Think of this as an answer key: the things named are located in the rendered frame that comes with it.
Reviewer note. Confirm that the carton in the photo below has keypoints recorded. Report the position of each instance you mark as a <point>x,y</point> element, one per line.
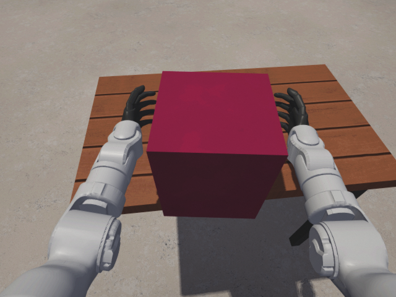
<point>216,144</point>

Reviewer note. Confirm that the table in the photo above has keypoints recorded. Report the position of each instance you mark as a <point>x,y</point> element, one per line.
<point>362,159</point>

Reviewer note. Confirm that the left robot hand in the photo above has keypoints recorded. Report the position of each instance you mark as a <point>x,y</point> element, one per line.
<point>133,106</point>

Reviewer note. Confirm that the robot left forearm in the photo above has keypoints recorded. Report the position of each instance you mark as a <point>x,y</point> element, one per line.
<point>104,190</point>

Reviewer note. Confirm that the left robot upper arm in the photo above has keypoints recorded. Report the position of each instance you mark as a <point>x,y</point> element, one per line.
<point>84,245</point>

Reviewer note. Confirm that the right robot hand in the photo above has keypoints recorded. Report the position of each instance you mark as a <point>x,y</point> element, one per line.
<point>297,110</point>

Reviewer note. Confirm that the robot right forearm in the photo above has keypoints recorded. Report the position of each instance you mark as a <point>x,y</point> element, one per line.
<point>326,196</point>

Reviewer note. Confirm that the right robot upper arm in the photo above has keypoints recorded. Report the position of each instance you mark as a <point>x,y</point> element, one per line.
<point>351,254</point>

